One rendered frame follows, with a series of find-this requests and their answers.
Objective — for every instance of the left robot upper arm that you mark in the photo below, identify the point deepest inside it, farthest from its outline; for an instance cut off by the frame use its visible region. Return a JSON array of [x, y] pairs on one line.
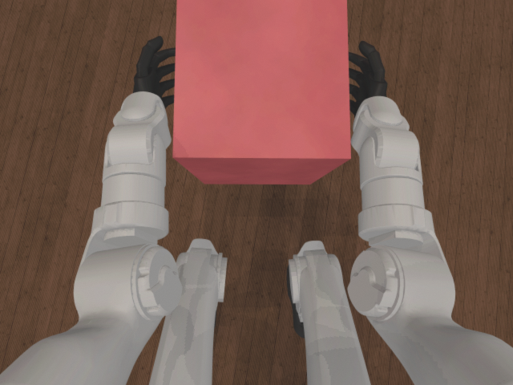
[[121, 296]]

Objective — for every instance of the right robot hand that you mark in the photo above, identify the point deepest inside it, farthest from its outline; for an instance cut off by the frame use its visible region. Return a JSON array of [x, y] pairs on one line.
[[372, 81]]

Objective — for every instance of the robot left forearm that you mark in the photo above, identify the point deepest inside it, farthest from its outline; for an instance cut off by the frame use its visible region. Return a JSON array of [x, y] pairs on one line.
[[134, 177]]

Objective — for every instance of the right robot thigh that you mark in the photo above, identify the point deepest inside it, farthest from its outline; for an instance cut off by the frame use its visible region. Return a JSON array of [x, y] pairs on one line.
[[333, 352]]

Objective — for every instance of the robot right forearm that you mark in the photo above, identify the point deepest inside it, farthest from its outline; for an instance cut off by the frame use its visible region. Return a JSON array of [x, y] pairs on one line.
[[393, 211]]

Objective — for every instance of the right robot foot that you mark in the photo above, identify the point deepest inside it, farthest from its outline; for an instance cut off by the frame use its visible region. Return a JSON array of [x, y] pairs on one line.
[[298, 326]]

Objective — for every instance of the carton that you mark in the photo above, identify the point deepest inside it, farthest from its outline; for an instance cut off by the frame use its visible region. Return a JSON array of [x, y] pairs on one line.
[[261, 90]]

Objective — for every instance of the right robot upper arm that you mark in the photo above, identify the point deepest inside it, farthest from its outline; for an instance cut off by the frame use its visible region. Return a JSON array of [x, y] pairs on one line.
[[408, 297]]

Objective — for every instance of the left robot hand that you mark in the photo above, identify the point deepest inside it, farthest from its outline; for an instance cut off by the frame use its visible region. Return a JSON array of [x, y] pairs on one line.
[[148, 74]]

